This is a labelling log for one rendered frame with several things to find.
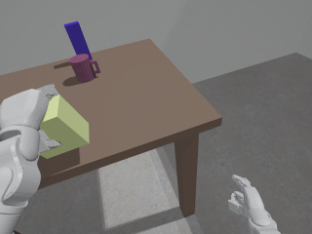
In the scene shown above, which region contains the table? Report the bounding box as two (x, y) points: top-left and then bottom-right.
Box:
(0, 38), (222, 234)

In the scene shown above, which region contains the right robot forearm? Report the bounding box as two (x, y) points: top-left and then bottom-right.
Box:
(247, 208), (281, 234)

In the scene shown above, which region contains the right robot hand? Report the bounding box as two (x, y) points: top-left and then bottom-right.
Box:
(228, 175), (265, 217)

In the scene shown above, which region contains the left robot hand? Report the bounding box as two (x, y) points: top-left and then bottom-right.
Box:
(0, 84), (62, 153)

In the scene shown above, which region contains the sponge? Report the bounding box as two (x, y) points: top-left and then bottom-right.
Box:
(39, 95), (90, 159)

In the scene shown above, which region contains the left robot forearm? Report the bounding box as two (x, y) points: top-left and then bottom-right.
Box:
(0, 126), (41, 234)

